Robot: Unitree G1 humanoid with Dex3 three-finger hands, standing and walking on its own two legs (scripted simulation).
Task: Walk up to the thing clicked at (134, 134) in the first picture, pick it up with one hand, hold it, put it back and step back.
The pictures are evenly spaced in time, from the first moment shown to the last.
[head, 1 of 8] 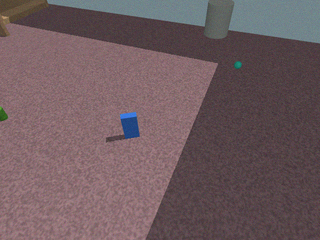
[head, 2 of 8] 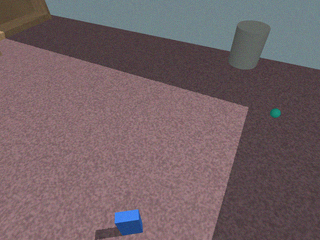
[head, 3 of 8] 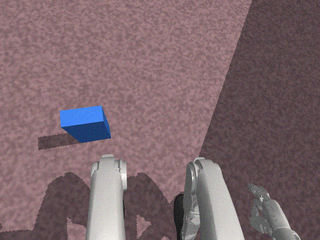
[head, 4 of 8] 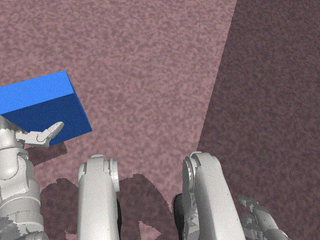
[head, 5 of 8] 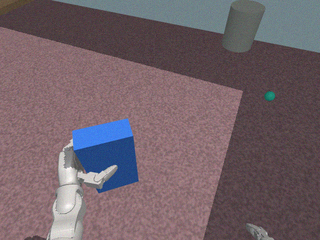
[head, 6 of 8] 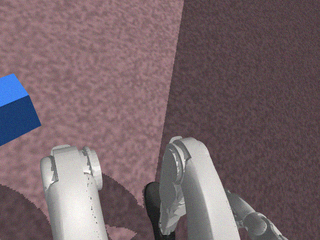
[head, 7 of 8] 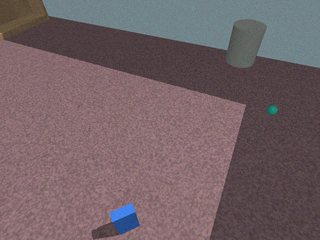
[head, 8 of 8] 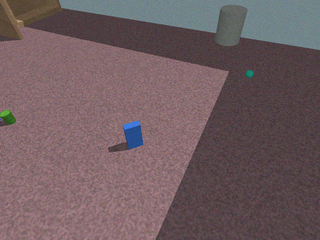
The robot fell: no
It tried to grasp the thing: yes
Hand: left
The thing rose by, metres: 0.65
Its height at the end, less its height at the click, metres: +0.00
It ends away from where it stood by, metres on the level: 0.02
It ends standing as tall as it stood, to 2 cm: yes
